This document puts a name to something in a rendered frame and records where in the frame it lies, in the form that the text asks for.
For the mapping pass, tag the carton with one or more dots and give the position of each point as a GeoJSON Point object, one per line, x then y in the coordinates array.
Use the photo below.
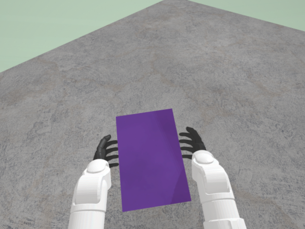
{"type": "Point", "coordinates": [151, 165]}

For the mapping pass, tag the robot left hand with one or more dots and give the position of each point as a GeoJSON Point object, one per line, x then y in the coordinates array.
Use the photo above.
{"type": "Point", "coordinates": [101, 151]}

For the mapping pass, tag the right robot forearm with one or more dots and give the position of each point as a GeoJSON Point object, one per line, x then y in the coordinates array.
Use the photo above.
{"type": "Point", "coordinates": [215, 192]}

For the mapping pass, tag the robot right hand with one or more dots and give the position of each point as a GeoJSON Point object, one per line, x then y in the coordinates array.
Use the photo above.
{"type": "Point", "coordinates": [196, 142]}

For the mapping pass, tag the left robot forearm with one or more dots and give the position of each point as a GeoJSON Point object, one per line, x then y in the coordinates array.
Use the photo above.
{"type": "Point", "coordinates": [90, 197]}

